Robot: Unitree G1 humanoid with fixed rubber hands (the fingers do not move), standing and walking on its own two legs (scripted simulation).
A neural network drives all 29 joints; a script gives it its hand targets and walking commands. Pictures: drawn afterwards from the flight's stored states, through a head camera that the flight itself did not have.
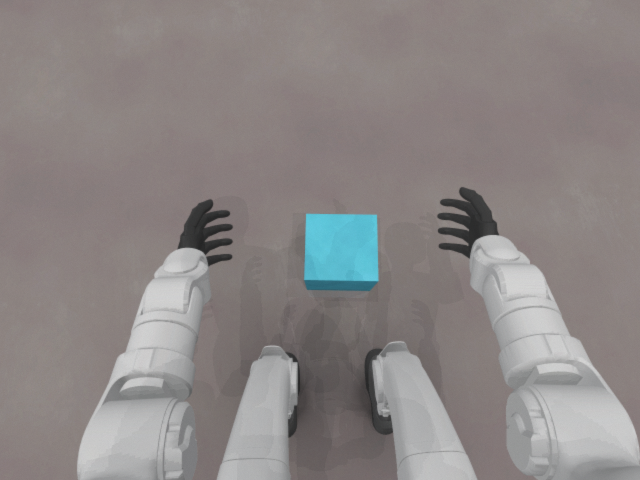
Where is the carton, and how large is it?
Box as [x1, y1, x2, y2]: [304, 214, 377, 290]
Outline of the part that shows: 306,214 304,280 307,289 369,290 377,281 376,215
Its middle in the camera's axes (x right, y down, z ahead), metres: +0.06 +0.04 +1.01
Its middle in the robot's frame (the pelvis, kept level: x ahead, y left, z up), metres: +0.49 -0.03 -0.59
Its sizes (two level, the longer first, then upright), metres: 0.175 0.165 0.173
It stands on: the floor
